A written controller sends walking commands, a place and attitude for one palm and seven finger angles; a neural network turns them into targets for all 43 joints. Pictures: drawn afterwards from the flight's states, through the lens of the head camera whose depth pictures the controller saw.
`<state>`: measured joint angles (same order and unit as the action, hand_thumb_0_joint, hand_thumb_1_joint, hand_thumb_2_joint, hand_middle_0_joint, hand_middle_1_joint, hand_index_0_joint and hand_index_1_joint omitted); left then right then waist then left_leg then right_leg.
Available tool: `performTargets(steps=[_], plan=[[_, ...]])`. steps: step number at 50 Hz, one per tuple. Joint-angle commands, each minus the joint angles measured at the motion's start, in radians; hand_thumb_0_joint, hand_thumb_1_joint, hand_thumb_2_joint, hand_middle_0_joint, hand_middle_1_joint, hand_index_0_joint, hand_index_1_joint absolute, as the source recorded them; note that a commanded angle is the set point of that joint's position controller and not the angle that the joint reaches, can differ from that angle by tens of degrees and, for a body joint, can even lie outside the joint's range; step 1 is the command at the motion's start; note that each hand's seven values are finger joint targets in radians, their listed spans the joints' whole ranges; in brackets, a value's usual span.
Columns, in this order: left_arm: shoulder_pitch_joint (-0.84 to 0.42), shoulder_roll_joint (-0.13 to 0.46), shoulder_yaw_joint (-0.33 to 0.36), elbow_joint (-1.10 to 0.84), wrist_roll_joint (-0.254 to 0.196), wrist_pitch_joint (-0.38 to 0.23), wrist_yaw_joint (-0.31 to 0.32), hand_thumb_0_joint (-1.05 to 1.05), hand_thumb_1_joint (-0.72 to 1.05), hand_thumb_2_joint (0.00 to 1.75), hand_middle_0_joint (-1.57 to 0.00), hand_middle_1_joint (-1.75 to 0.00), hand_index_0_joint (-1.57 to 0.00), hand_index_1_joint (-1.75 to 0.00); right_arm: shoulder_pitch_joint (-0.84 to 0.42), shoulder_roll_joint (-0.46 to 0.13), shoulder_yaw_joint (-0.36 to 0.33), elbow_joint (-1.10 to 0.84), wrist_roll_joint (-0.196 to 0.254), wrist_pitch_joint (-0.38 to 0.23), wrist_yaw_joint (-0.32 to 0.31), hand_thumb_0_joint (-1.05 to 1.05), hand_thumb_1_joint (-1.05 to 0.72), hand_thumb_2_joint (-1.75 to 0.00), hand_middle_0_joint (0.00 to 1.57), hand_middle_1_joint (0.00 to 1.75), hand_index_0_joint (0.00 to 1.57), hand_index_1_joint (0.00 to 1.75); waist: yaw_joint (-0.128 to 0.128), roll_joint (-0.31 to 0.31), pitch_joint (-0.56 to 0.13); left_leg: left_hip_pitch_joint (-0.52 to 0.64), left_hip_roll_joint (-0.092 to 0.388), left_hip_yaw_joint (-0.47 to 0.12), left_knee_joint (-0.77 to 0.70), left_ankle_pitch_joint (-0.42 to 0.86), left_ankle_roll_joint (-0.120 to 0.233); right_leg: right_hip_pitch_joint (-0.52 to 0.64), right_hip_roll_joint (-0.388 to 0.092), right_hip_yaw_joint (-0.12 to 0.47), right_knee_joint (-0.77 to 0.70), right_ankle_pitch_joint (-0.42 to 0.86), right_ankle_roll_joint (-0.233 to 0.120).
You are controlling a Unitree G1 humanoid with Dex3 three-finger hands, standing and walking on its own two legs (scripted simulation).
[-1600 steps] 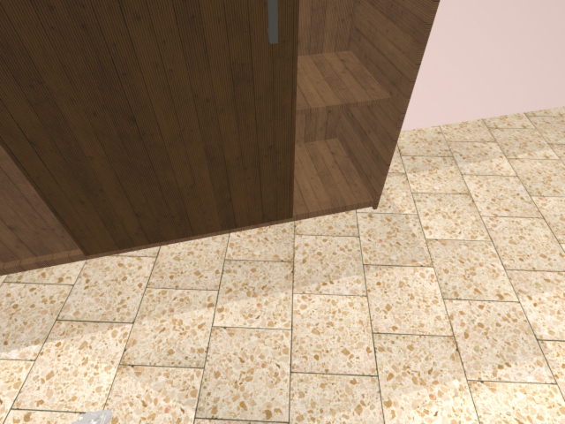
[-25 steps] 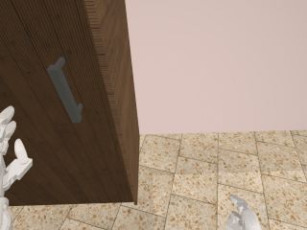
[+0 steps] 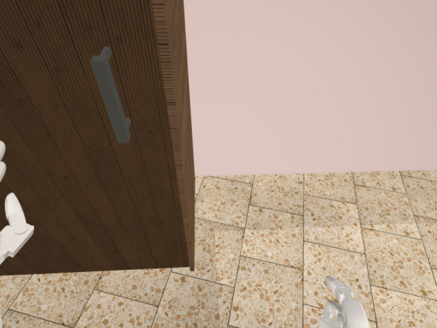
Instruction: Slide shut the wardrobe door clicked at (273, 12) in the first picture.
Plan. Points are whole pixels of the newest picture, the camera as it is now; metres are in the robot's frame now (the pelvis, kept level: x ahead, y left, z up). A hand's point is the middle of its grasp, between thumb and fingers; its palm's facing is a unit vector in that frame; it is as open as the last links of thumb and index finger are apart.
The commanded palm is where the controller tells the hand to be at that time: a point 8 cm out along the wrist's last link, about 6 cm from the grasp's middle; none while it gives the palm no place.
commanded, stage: step back with the hand held close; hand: left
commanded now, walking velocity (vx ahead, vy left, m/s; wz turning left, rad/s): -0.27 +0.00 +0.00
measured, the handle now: (115, 97) +0.46 +0.24 +0.19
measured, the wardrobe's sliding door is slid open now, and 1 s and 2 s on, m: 0.00 0.00 0.00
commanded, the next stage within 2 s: stop stepping back and stand still in 0.62 s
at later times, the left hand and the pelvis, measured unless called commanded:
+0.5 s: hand out of the picture +0.09 +0.28 +0.18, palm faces +0.57 -0.73 -0.38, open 7.5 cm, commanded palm +0.03 +0.32 +0.19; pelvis -0.08 +0.00 -0.02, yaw +5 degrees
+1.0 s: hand out of the picture -0.04 +0.33 +0.18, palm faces +0.58 -0.76 -0.29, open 7.5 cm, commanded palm -0.11 +0.34 +0.19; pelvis -0.23 +0.03 +0.01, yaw +4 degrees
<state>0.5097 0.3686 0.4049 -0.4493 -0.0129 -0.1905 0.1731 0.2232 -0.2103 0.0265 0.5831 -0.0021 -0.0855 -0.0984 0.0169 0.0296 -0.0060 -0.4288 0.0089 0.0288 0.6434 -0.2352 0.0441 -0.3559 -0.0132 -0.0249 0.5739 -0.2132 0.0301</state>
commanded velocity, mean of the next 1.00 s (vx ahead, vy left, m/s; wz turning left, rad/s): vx -0.18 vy -0.01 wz -0.07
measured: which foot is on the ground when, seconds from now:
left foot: down 0.00-0.72, up 0.74-0.92, down 0.94-1.00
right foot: down 0.00-0.50, up 0.52-0.70, down 0.72-0.96, up 0.98-1.00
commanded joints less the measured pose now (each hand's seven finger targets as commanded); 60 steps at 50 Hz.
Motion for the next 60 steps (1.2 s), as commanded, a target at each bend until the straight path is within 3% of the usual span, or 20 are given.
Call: performTargets(steps=[1, 9, 15, 18, 21, 23, 25, 27, 33, 34, 36, 37, 38, 41, 44, 47, 50, 53, 57, 60], plan=[[-0.105, 0.191, 0.111, -0.213, 0.000, -0.076, 0.030, 0.00, 0.90, 0.90, -0.20, -0.30, -0.20, -0.30, -0.092, -0.135, -0.059, -0.139, -0.006, -0.067, -0.014, 0.00, -0.90, -0.90, 0.20, 0.30, 0.20, 0.30, -0.016, 0.003, -0.040, -0.107, 0.081, -0.121, -0.181, -0.323, 0.003, 0.056, -0.079, 0.144, -0.136, -0.184, -0.064], [-0.084, 0.176, 0.137, -0.222, 0.019, -0.104, 0.032, 0.00, 0.90, 0.90, -0.20, -0.30, -0.20, -0.30, -0.093, -0.155, -0.068, -0.149, -0.005, -0.102, -0.011, 0.00, -0.90, -0.90, 0.20, 0.30, 0.20, 0.30, -0.002, 0.182, -0.057, -0.358, 0.179, -0.242, -0.381, -0.529, 0.052, 0.319, 0.049, 0.026, 0.116, -0.075, -0.021], [-0.044, 0.191, 0.169, -0.210, 0.016, -0.120, 0.017, 0.00, 0.90, 0.90, -0.20, -0.30, -0.20, -0.30, -0.078, -0.150, -0.083, -0.146, -0.008, -0.109, -0.001, 0.00, -0.90, -0.90, 0.20, 0.30, 0.20, 0.30, -0.008, 0.048, -0.032, -0.358, 0.108, -0.139, -0.196, -0.550, 0.031, 0.192, -0.011, 0.191, -0.007, -0.176, -0.064], [-0.093, 0.200, 0.139, -0.238, 0.003, -0.114, 0.024, 0.00, 0.90, 0.90, -0.20, -0.30, -0.20, -0.30, -0.063, -0.119, -0.073, -0.101, -0.015, -0.096, 0.014, 0.00, -0.90, -0.90, 0.20, 0.30, 0.20, 0.30, -0.020, -0.121, -0.038, -0.061, 0.039, -0.066, 0.054, -0.352, -0.033, -0.154, -0.170, 0.342, -0.208, -0.306, -0.136], [-0.148, 0.213, 0.117, -0.279, 0.001, -0.107, 0.037, 0.00, 0.90, 0.90, -0.20, -0.30, -0.20, -0.30, -0.061, -0.112, -0.066, -0.062, -0.015, -0.079, 0.020, 0.00, -0.90, -0.90, 0.20, 0.30, 0.20, 0.30, -0.039, -0.169, -0.079, 0.186, 0.021, -0.056, 0.169, -0.234, -0.043, -0.343, -0.207, 0.288, -0.258, -0.348, -0.136], [-0.144, 0.224, 0.129, -0.282, -0.001, -0.105, 0.036, 0.00, 0.90, 0.90, -0.20, -0.30, -0.20, -0.30, -0.071, -0.129, -0.068, -0.074, -0.010, -0.069, 0.010, 0.00, -0.90, -0.90, 0.20, 0.30, 0.20, 0.30, -0.040, -0.081, -0.052, 0.174, 0.072, -0.137, 0.048, -0.318, -0.012, -0.399, -0.124, 0.195, -0.144, -0.421, -0.093], [-0.160, 0.209, 0.149, -0.317, -0.002, -0.105, 0.032, 0.00, 0.90, 0.90, -0.20, -0.30, -0.20, -0.30, -0.126, -0.161, -0.078, -0.113, -0.019, -0.081, -0.007, 0.00, -0.90, -0.90, 0.20, 0.30, 0.20, 0.30, -0.025, 0.316, -0.065, -0.222, 0.293, -0.405, -0.398, -0.655, 0.081, -0.082, 0.093, 0.011, 0.433, -0.339, -0.025], [-0.242, 0.281, 0.198, -0.405, -0.025, -0.108, 0.020, 0.00, 0.90, 0.90, -0.20, -0.30, -0.20, -0.30, -0.126, -0.117, -0.108, -0.093, -0.030, -0.106, 0.003, 0.00, -0.90, -0.90, 0.20, 0.30, 0.20, 0.30, 0.003, 0.212, -0.176, -0.242, 0.323, -0.301, -0.464, -0.351, 0.035, 0.083, 0.148, 0.034, 0.806, -0.353, -0.018], [-0.060, 0.209, 0.152, -0.269, -0.079, -0.058, 0.009, 0.00, 0.90, 0.90, -0.20, -0.30, -0.20, -0.30, -0.164, -0.104, -0.092, -0.094, 0.011, -0.109, 0.043, 0.00, -0.90, -0.90, 0.20, 0.30, 0.20, 0.30, 0.008, 0.260, -0.182, -0.071, 0.280, -0.026, -0.481, -0.385, -0.096, 0.195, 0.119, -0.099, 0.236, -0.471, -0.078], [-0.058, 0.235, 0.171, -0.265, -0.083, -0.052, 0.006, 0.00, 0.90, 0.90, -0.20, -0.30, -0.20, -0.30, -0.169, -0.100, -0.089, -0.096, 0.004, -0.094, 0.042, 0.00, -0.90, -0.90, 0.20, 0.30, 0.20, 0.30, 0.012, 0.175, -0.159, -0.040, 0.239, 0.026, -0.299, -0.362, -0.143, 0.143, 0.044, -0.006, -0.012, -0.504, -0.129], [-0.153, 0.297, 0.161, -0.329, -0.033, -0.082, 0.012, 0.00, 0.90, 0.90, -0.20, -0.30, -0.20, -0.30, -0.185, -0.085, -0.077, -0.082, 0.001, -0.081, 0.043, 0.00, -0.90, -0.90, 0.20, 0.30, 0.20, 0.30, 0.036, -0.321, 0.027, 0.015, -0.007, 0.029, 0.516, -0.266, -0.167, -0.352, -0.414, 0.745, -0.531, -0.366, -0.275], [-0.162, 0.321, 0.194, -0.298, -0.031, -0.070, 0.021, 0.00, 0.90, 0.90, -0.20, -0.30, -0.20, -0.30, -0.178, -0.103, -0.059, -0.041, -0.027, -0.070, 0.056, 0.00, -0.90, -0.90, 0.20, 0.30, 0.20, 0.30, 0.014, -0.201, 0.026, -0.036, 0.020, -0.070, 0.688, -0.238, -0.148, -0.366, -0.370, 0.535, -0.440, -0.196, -0.280], [-0.153, 0.222, 0.086, -0.209, -0.043, -0.034, -0.008, 0.00, 0.90, 0.90, -0.20, -0.30, -0.20, -0.30, -0.128, -0.066, -0.046, -0.066, 0.000, -0.071, 0.050, 0.00, -0.90, -0.90, 0.20, 0.30, 0.20, 0.30, 0.007, -0.292, 0.012, -0.123, -0.003, -0.076, 0.629, -0.184, -0.122, -0.184, -0.236, 0.417, -0.364, -0.097, -0.192], [-0.290, 0.220, 0.071, -0.173, -0.029, -0.023, -0.001, 0.00, 0.90, 0.90, -0.20, -0.30, -0.20, -0.30, -0.138, -0.108, -0.045, -0.069, 0.012, -0.097, 0.010, 0.00, -0.90, -0.90, 0.20, 0.30, 0.20, 0.30, -0.018, -0.203, 0.038, -0.007, 0.042, -0.023, 0.304, -0.173, -0.087, -0.053, -0.214, 0.304, -0.247, 0.200, -0.162], [-0.315, 0.173, 0.030, -0.138, 0.002, -0.028, 0.010, 0.00, 0.90, 0.90, -0.20, -0.30, -0.20, -0.30, -0.104, -0.106, -0.038, -0.064, -0.002, -0.097, 0.008, 0.00, -0.90, -0.90, 0.20, 0.30, 0.20, 0.30, -0.021, -0.032, -0.055, 0.239, -0.003, 0.037, -0.122, -0.064, -0.043, 0.007, -0.135, 0.219, -0.179, 0.071, -0.116], [-0.287, 0.204, 0.060, -0.262, -0.008, -0.043, 0.018, 0.00, 0.90, 0.90, -0.20, -0.30, -0.20, -0.30, -0.109, -0.168, -0.069, -0.134, 0.014, -0.111, 0.009, 0.00, -0.90, -0.90, 0.20, 0.30, 0.20, 0.30, 0.002, 0.165, -0.098, 0.316, 0.255, -0.224, -0.323, 0.093, 0.021, -0.026, 0.013, 0.078, 0.019, -0.068, -0.021], [-0.179, 0.219, 0.091, -0.356, -0.023, -0.062, 0.007, 0.00, 0.90, 0.90, -0.20, -0.30, -0.20, -0.30, -0.136, -0.124, -0.056, -0.123, -0.014, -0.109, 0.019, 0.00, -0.90, -0.90, 0.20, 0.30, 0.20, 0.30, -0.027, 0.338, -0.015, 0.109, 0.293, -0.346, -0.587, -0.505, -0.012, -0.035, 0.045, 0.057, 0.296, -0.214, -0.014], [-0.032, 0.187, 0.086, -0.281, -0.013, -0.042, 0.010, 0.00, 0.90, 0.90, -0.20, -0.30, -0.20, -0.30, -0.129, -0.117, -0.058, -0.114, -0.001, -0.103, 0.035, 0.00, -0.90, -0.90, 0.20, 0.30, 0.20, 0.30, -0.009, 0.131, -0.041, 0.120, 0.271, -0.174, -0.543, -0.431, 0.023, 0.009, 0.042, -0.025, 0.243, -0.181, -0.025], [-0.010, 0.208, 0.095, -0.237, -0.027, -0.017, 0.017, 0.00, 0.90, 0.90, -0.20, -0.30, -0.20, -0.30, -0.104, -0.118, -0.055, -0.136, -0.002, -0.071, 0.013, 0.00, -0.90, -0.90, 0.20, 0.30, 0.20, 0.30, -0.028, 0.227, -0.048, 0.160, 0.242, -0.105, -0.522, -0.422, -0.006, 0.109, 0.078, -0.125, 0.003, -0.254, -0.047], [-0.002, 0.222, 0.106, -0.188, -0.026, 0.016, 0.017, 0.00, 0.90, 0.90, -0.20, -0.30, -0.20, -0.30, -0.092, -0.124, -0.066, -0.135, -0.007, -0.039, 0.002, 0.00, -0.90, -0.90, 0.20, 0.30, 0.20, 0.30, -0.023, 0.132, -0.071, 0.025, 0.175, -0.044, -0.296, -0.394, -0.016, 0.316, 0.037, -0.075, -0.174, -0.205, -0.101]])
